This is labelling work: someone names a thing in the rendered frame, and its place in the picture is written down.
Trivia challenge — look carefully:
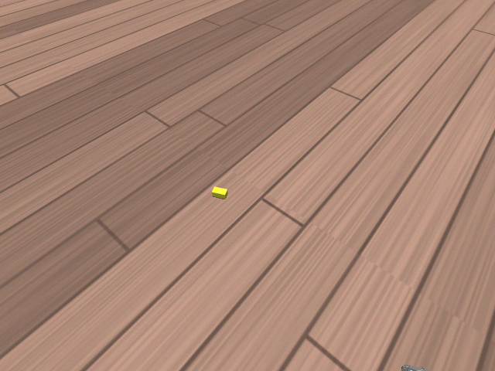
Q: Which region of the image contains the small box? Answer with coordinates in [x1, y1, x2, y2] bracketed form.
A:
[212, 186, 227, 199]

